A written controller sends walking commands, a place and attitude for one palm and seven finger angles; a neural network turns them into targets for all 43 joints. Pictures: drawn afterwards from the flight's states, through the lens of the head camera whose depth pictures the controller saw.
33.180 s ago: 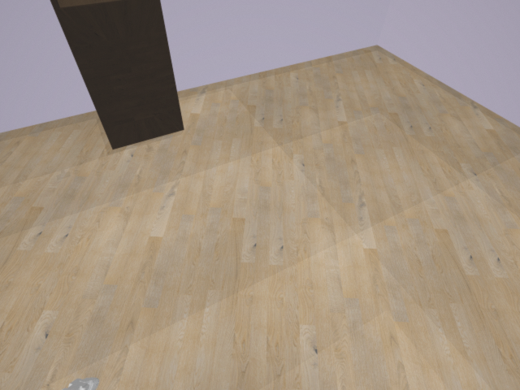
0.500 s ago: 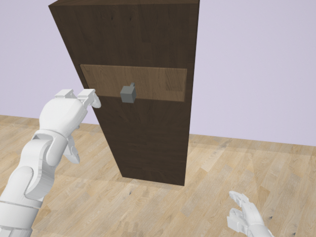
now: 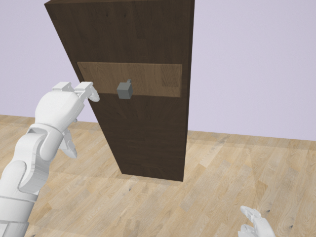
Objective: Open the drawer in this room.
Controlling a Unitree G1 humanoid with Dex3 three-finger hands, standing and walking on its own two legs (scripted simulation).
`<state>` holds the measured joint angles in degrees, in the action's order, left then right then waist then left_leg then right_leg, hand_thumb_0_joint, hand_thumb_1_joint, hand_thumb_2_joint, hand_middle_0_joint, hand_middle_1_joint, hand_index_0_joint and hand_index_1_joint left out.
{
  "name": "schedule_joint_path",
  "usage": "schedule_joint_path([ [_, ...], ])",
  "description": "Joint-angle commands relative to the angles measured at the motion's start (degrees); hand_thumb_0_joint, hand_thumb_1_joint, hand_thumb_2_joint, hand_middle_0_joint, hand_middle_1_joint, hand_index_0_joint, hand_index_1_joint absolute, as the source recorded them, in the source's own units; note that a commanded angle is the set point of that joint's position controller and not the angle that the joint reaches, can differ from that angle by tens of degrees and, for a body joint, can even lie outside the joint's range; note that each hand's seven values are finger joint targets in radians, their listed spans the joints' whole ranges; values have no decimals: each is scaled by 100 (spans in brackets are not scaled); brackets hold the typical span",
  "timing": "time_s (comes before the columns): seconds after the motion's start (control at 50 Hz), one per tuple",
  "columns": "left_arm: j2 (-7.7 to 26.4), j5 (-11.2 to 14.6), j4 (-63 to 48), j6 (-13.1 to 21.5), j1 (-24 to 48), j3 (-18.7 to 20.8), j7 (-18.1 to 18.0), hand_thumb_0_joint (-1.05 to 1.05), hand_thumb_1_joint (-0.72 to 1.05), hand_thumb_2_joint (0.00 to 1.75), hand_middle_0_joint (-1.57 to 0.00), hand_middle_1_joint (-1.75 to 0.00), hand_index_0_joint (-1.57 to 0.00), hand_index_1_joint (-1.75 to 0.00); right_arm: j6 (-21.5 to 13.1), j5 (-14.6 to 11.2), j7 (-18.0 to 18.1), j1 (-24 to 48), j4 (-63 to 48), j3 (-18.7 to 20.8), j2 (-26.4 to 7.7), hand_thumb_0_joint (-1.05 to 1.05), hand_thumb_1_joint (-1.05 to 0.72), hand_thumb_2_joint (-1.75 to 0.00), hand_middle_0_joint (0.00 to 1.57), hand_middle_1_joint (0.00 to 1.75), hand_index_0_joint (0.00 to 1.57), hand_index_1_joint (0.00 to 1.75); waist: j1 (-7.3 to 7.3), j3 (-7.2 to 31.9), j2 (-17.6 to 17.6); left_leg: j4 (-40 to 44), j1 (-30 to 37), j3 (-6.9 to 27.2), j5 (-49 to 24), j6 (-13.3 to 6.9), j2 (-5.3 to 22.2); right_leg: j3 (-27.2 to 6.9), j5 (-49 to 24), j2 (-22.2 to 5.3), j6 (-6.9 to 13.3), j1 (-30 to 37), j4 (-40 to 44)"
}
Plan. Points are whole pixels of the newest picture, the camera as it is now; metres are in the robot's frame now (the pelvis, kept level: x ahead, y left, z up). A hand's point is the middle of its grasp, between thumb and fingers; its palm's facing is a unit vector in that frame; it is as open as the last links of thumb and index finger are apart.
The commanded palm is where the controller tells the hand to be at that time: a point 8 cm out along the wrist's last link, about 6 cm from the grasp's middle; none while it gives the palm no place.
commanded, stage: move the hooked fingers above the handle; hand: left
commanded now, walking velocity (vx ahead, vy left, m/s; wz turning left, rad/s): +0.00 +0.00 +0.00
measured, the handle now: (126, 87) +0.59 +0.21 +0.05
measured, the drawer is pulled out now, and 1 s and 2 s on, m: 0.00 0.00 0.00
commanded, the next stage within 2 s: none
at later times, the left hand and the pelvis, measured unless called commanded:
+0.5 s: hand (98, 104) +0.39 +0.22 +0.14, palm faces +0.03 -0.02 -1.00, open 13.9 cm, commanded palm +0.37 +0.23 +0.20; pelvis +0.00 +0.00 +0.00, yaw +0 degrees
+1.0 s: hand (108, 93) +0.46 +0.22 +0.12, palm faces -0.01 -0.01 -1.00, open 13.9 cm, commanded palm +0.45 +0.23 +0.19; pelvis +0.03 +0.00 +0.00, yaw +0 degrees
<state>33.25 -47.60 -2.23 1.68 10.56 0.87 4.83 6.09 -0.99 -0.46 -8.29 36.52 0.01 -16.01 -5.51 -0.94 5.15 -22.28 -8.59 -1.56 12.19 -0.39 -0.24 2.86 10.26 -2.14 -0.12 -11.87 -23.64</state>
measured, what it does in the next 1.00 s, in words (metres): stands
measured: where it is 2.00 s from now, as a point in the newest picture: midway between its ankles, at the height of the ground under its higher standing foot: outside the picture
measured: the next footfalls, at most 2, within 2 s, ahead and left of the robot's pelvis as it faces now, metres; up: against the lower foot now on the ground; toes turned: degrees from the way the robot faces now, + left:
none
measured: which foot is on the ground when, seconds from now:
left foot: down 0.00-1.00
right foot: down 0.00-1.00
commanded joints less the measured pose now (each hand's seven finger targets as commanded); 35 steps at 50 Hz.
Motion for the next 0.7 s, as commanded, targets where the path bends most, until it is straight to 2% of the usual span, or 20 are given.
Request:
schedule_joint_path([
  [0.0,1150,-16,-912,-206,1800,658,-108,0,-50,30,-30,-120,-30,-120,-292,-53,37,1054,-1015,145,-543,0,-90,-90,20,30,20,30,18,1280,-329,346,-120,-43,-893,-70,-154,-150,-341,158,160,885,291],
  [0.04,1125,-61,-808,-242,1727,541,11,0,-50,30,-30,-120,-30,-120,-259,-42,67,1031,-1001,118,-541,0,-90,-90,20,30,20,30,47,1126,-425,397,-174,-58,-721,-88,-151,-132,-163,137,144,822,328],
  [0.06,1076,-102,-744,-229,2004,414,51,0,-50,30,-30,-120,-30,-120,-253,-42,94,1032,-968,104,-552,0,-90,-90,20,30,20,30,122,1035,-420,393,-177,-64,-642,-88,-147,-120,-70,143,141,694,361],
  [0.1,1245,-136,-532,-130,2437,501,66,0,-50,30,-30,-120,-30,-120,-287,-45,161,962,-928,99,-561,0,-90,-90,20,30,20,30,191,1008,-594,385,-171,-50,-416,-108,-145,-155,212,164,112,583,473],
  [0.14,1237,-204,-136,1,2867,419,45,0,-50,30,-30,-120,-30,-120,-299,-45,225,877,-855,83,-541,0,-90,-90,20,30,20,30,247,926,-542,415,-239,-36,-266,-94,-153,-119,393,147,122,471,485],
  [0.22,1408,-278,227,272,3635,486,-118,0,-50,30,-30,-120,-30,-120,-357,-37,285,712,-772,108,-515,0,-90,-90,20,30,20,30,234,1354,-212,355,-152,-19,-369,-78,-193,-138,286,142,157,550,424],
  [0.26,1151,-288,466,319,3840,260,-189,0,-50,30,-30,-120,-30,-120,-354,-47,289,620,-750,131,-492,0,-90,-90,20,30,20,30,264,1454,-212,319,-140,1,-532,-66,-196,-109,81,148,175,507,362],
  [0.3,1204,-331,865,293,3914,303,-246,0,-50,30,-30,-120,-30,-120,-322,-54,277,527,-705,144,-531,0,-90,-90,20,30,20,30,276,1468,-327,320,-208,0,-576,-53,-181,-96,35,165,186,516,346],
  [0.36,987,-400,1058,210,4005,78,-267,0,-50,30,-30,-120,-30,-120,-266,-61,240,464,-737,170,-531,0,-90,-90,20,30,20,30,234,1619,-285,272,-236,-21,-831,-63,-184,-100,-288,144,214,578,235],
  [0.4,1180,-452,1211,152,4051,241,-276,0,-50,30,-30,-120,-30,-120,-214,-63,218,399,-736,193,-584,0,-90,-90,20,30,20,30,225,1760,-374,258,-260,-16,-1022,-56,-164,-97,-479,162,230,687,182],
  [0.42,1066,-440,1284,115,3975,146,-257,0,-50,30,-30,-120,-30,-120,-191,-70,210,400,-778,182,-569,0,-90,-90,20,30,20,30,189,1722,-449,256,-336,-20,-1055,-77,-176,-103,-553,146,228,733,154],
  [0.5,1336,-443,1419,85,3928,434,-247,0,-50,30,-30,-120,-30,-120,-106,-73,209,324,-821,231,-625,0,-90,-90,20,30,20,30,155,1943,-655,181,-402,-73,-1326,-115,-167,-136,-924,156,215,927,67],
  [0.54,1171,-452,1437,113,4020,277,-251,0,-50,30,-30,-120,-30,-120,-83,-88,205,244,-810,248,-617,0,-90,-90,20,30,20,30,201,1859,-579,167,-420,-80,-1360,-121,-161,-115,-981,165,217,796,27],
  [0.58,1309,-472,1222,171,4048,410,-293,0,-50,30,-30,-120,-30,-120,-81,-80,189,167,-827,293,-636,0,-90,-90,20,30,20,30,162,2110,-459,97,-289,-67,-1646,-125,-152,-124,-1204,186,234,828,-63],
  [0.62,1113,-469,1049,225,4292,202,-341,0,-50,30,-30,-120,-30,-120,-95,-86,159,126,-846,315,-614,0,-90,-90,20,30,20,30,226,2153,-337,34,-221,-39,-1799,-119,-155,-106,-1259,209,242,709,-102],
  [0.64,1068,-452,1107,213,4170,201,-371,0,-50,30,-30,-120,-30,-120,-97,-79,159,80,-828,333,-602,0,-90,-90,20,30,20,30,214,2228,-324,-17,-139,-51,-1867,-131,-154,-124,-1333,217,241,695,-127],
  [0.66,1240,-467,1204,197,4188,356,-410,0,-50,30,-30,-120,-30,-120,-91,-74,162,20,-781,340,-630,0,-90,-90,20,30,20,30,214,2191,-389,-21,-186,-44,-1905,-122,-146,-114,-1380,220,243,697,-132],
  [0.68,1239,-475,1351,156,4173,369,-432,0,-50,30,-30,-120,-30,-120,-76,-81,173,6,-749,341,-643,0,-90,-90,20,30,20,30,237,2146,-473,-42,-236,-74,-1905,-129,-150,-111,-1425,228,232,677,-142],
])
